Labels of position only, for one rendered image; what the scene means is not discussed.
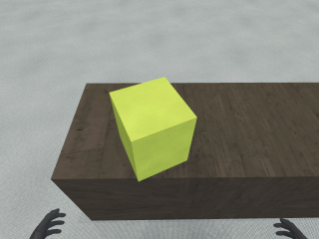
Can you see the robot left hand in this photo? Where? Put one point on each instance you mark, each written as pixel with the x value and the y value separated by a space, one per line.
pixel 41 231

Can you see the carton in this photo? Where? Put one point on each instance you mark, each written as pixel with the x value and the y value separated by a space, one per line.
pixel 155 124

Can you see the robot right hand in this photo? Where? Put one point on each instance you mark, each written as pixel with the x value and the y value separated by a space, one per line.
pixel 293 232

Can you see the pedestal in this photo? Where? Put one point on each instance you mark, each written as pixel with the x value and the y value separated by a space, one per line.
pixel 254 154

